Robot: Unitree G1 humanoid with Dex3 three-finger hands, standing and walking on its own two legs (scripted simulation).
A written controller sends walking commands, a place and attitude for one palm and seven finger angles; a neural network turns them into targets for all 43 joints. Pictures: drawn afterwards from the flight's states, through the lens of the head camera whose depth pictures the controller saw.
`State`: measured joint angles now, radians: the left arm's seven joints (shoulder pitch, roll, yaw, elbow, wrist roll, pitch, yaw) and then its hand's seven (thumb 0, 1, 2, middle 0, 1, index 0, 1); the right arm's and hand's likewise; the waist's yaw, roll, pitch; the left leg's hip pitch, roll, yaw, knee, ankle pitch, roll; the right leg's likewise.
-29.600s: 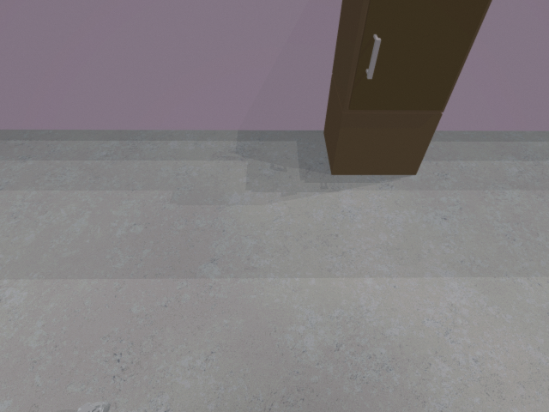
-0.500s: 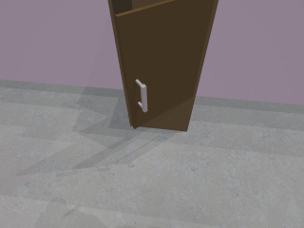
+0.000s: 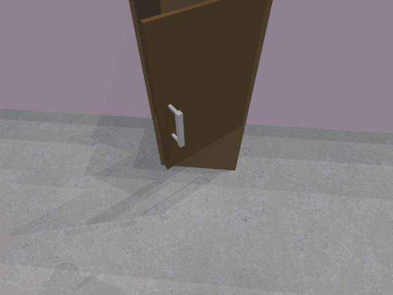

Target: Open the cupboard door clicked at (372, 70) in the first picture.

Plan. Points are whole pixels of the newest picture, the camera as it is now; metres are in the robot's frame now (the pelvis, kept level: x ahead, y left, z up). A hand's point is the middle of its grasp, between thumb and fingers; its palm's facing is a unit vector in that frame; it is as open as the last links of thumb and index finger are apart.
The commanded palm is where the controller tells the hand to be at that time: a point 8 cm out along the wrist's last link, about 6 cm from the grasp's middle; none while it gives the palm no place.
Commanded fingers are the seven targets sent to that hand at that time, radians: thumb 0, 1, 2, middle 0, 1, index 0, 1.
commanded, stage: walk to a spot facing it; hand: left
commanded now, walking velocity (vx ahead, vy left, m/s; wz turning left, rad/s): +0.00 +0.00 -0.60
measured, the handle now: (176, 126) +0.63 +0.11 -0.10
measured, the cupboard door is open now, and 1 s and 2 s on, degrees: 42 42 42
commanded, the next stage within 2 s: none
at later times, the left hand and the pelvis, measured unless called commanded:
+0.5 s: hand out of the picture +0.07 +0.16 -0.17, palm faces -0.22 -0.95 -0.23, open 7.4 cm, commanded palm none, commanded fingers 0.00 0.90 0.90 -0.20 -0.30 -0.20 -0.30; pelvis -0.01 -0.03 -0.01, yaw -15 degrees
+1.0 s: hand (166, 264) +0.22 +0.09 -0.17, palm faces -0.53 -0.79 -0.31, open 7.4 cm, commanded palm none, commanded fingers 0.00 0.90 0.90 -0.20 -0.30 -0.20 -0.30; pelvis -0.01 -0.03 -0.02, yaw -33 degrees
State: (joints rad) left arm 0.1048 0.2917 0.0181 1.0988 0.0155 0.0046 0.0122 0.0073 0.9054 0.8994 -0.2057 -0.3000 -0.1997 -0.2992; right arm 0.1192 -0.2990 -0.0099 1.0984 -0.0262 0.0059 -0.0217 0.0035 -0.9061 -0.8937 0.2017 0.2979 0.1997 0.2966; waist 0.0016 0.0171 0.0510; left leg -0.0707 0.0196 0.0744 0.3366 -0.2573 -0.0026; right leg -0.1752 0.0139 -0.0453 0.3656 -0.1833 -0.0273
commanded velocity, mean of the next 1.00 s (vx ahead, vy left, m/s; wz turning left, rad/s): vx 0.00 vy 0.00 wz -0.60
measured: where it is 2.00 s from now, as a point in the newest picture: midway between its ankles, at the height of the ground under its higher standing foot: outside the picture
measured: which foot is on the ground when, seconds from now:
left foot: down 0.00-0.26, up 0.28-0.60, down 0.62-0.92, up 0.94-1.00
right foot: down 0.00-0.62, up 0.64-0.90, down 0.92-1.00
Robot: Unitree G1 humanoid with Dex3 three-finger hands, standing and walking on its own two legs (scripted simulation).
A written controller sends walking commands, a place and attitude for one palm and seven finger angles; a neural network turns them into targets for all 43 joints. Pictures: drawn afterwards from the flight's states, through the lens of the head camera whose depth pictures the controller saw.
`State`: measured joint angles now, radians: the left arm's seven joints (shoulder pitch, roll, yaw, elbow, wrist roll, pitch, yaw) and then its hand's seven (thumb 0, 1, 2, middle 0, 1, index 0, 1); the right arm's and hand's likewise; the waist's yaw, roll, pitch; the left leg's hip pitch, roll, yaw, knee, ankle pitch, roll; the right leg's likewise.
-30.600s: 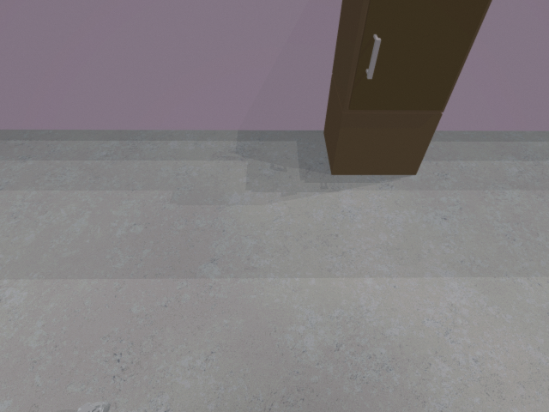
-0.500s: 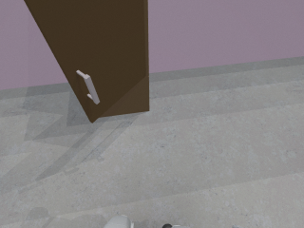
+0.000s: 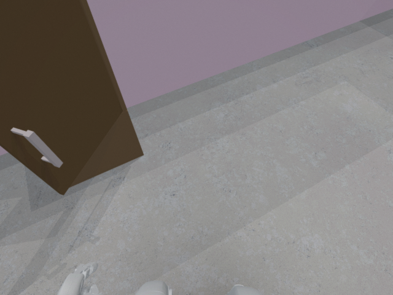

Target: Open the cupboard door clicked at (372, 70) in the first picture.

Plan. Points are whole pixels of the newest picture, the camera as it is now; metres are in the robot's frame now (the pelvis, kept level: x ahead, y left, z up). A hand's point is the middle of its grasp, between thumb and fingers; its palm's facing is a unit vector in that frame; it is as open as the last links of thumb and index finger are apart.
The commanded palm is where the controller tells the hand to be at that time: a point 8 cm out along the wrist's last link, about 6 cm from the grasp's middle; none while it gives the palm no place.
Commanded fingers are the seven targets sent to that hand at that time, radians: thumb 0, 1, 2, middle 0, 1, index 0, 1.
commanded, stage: walk to a spot facing it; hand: left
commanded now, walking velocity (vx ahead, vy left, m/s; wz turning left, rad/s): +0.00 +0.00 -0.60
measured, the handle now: (38, 148) +0.46 +0.47 -0.08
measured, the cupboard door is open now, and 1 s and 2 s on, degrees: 42 42 42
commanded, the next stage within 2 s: turn to face it in 1.78 s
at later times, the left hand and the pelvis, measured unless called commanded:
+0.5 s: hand (142, 257) +0.21 +0.15 -0.15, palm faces -0.32 -0.91 -0.27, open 7.4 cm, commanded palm none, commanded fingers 0.00 0.90 0.90 -0.20 -0.30 -0.20 -0.30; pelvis +0.02 -0.02 +0.00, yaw -19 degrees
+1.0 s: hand (191, 205) +0.34 +0.04 -0.14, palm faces -0.60 -0.78 -0.18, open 7.4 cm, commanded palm none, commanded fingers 0.00 0.90 0.90 -0.20 -0.30 -0.20 -0.30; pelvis +0.14 -0.07 +0.02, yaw -38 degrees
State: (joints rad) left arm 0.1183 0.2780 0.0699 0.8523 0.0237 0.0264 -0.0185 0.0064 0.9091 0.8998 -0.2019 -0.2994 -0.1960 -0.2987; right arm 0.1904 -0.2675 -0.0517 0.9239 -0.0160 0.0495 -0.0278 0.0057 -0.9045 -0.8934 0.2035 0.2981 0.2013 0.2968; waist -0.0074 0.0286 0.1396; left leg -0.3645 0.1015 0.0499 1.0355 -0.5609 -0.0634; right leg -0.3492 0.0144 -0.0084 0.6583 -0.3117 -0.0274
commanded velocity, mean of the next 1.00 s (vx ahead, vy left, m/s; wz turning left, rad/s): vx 0.19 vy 0.00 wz -0.59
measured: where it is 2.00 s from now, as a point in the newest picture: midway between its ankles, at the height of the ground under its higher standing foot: (293, 237)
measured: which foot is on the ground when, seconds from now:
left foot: up 0.00-0.18, down 0.20-0.46, up 0.48-0.76, down 0.78-1.00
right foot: down 0.00-0.20, up 0.22-0.44, down 0.46-0.78, up 0.80-1.00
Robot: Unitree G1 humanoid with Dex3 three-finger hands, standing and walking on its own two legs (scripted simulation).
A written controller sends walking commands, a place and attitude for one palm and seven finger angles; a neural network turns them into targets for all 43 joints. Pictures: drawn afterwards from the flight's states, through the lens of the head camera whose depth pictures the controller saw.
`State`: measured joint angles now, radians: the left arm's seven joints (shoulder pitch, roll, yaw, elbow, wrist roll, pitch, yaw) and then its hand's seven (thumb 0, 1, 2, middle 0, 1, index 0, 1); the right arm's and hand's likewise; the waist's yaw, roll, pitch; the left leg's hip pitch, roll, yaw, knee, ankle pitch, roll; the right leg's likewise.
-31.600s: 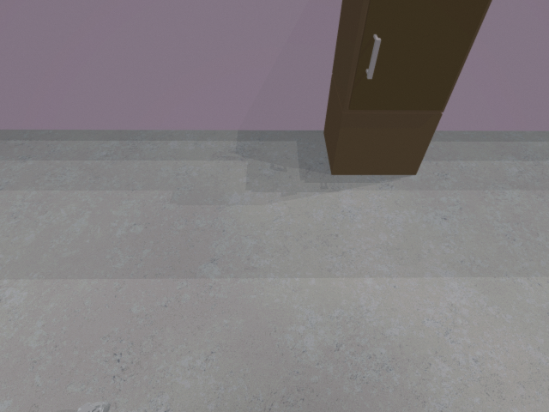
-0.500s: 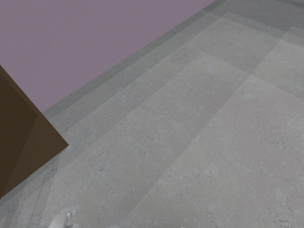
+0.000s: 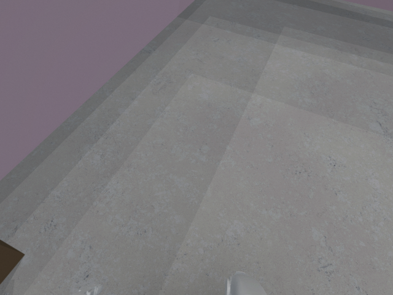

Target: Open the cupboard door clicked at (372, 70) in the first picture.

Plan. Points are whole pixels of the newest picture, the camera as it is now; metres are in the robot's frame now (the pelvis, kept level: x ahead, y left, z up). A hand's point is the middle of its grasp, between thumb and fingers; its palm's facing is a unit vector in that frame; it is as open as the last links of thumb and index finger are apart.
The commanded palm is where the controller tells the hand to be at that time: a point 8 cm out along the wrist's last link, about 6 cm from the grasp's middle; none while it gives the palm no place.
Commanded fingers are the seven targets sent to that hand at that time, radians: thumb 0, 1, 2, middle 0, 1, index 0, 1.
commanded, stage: walk to a spot facing it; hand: left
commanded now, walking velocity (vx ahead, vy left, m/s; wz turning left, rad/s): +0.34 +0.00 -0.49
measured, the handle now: out of the picture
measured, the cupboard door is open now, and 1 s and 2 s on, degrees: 42 42 42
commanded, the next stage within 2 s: turn to face it in 0.78 s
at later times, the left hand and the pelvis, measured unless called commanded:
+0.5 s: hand (155, 221) +0.30 +0.13 -0.17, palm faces -0.16 -0.97 -0.19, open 7.2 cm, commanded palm none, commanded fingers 0.00 0.90 0.90 -0.20 -0.30 -0.20 -0.30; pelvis +0.23 -0.06 +0.00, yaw -12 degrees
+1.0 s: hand (205, 137) +0.60 +0.00 -0.17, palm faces -0.30 -0.93 -0.22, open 7.4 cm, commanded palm none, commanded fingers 0.00 0.90 0.90 -0.20 -0.30 -0.20 -0.30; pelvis +0.45 -0.15 -0.02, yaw -17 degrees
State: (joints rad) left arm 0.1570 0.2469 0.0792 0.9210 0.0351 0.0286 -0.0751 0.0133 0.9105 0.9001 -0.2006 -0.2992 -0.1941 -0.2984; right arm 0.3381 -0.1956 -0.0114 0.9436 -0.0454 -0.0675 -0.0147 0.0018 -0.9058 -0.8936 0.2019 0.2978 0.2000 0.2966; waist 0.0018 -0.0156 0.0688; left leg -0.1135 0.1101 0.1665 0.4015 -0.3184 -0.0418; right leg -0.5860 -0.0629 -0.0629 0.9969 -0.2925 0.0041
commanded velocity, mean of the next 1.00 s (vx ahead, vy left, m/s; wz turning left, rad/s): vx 0.29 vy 0.00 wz -0.16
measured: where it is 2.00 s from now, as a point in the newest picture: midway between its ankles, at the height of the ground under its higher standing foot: (244, 209)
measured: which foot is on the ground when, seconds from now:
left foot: down 0.00-0.14, up 0.16-0.52, down 0.54-0.88, up 0.90-1.00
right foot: up 0.00-0.12, down 0.14-0.56, up 0.58-0.86, down 0.88-1.00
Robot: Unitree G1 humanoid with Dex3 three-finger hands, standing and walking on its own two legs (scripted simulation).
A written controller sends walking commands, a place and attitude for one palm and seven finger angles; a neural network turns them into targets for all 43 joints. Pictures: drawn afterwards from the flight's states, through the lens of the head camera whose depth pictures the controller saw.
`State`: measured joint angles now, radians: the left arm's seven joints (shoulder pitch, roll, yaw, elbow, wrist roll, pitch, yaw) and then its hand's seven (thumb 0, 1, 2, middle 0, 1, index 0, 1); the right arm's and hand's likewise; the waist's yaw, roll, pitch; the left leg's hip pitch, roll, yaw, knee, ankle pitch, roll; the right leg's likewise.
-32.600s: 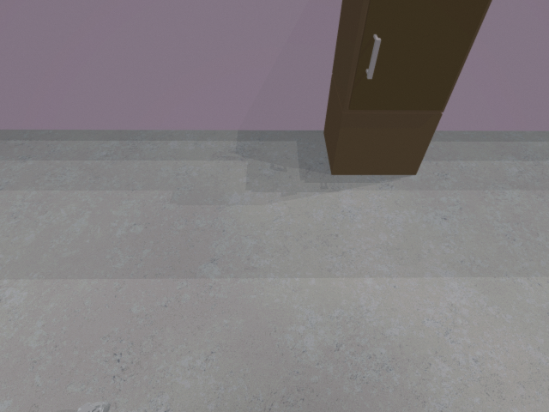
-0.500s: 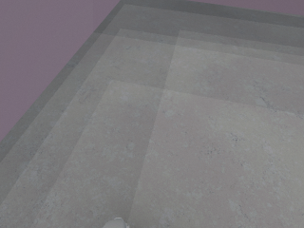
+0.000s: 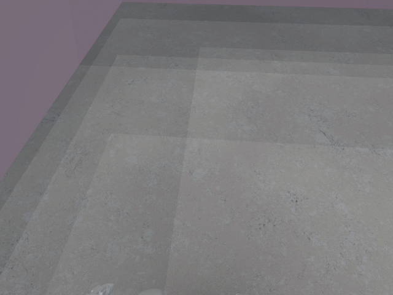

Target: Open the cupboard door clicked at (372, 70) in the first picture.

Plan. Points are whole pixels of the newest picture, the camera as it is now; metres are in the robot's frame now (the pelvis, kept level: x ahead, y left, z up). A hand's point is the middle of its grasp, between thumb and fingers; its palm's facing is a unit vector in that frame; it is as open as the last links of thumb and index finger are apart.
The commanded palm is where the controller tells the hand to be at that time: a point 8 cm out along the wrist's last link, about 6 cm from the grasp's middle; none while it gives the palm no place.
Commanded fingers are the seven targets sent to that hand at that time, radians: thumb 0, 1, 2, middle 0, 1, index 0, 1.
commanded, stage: turn to face it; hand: left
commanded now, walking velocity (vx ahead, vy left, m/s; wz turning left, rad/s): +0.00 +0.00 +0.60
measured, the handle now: out of the picture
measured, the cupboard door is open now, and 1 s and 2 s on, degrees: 42 42 42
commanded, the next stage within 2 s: none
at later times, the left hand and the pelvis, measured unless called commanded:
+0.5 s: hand (121, 278) +0.18 +0.18 -0.14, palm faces +0.29 -0.91 -0.29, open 7.4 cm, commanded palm none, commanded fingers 0.00 0.90 0.90 -0.20 -0.30 -0.20 -0.30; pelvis +0.13 -0.04 +0.00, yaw +17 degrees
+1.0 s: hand out of the picture +0.10 +0.17 -0.16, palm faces +0.59 -0.76 -0.28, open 7.4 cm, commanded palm none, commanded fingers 0.00 0.90 0.90 -0.20 -0.30 -0.20 -0.30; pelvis +0.16 -0.06 +0.00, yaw +36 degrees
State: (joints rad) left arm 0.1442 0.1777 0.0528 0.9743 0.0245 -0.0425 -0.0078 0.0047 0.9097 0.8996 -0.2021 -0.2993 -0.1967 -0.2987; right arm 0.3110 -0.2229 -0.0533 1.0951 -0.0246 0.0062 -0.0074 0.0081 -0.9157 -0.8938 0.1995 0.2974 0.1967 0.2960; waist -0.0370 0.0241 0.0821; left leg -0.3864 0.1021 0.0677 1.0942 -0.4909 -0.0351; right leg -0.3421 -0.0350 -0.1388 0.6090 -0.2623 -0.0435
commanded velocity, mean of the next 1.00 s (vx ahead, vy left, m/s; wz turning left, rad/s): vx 0.00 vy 0.00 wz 0.60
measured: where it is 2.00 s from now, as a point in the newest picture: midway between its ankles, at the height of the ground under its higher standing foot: (224, 292)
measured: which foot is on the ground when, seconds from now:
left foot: up 0.00-0.14, down 0.16-0.44, up 0.46-0.78, down 0.80-1.00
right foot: down 0.00-0.18, up 0.20-0.42, down 0.44-0.80, up 0.82-1.00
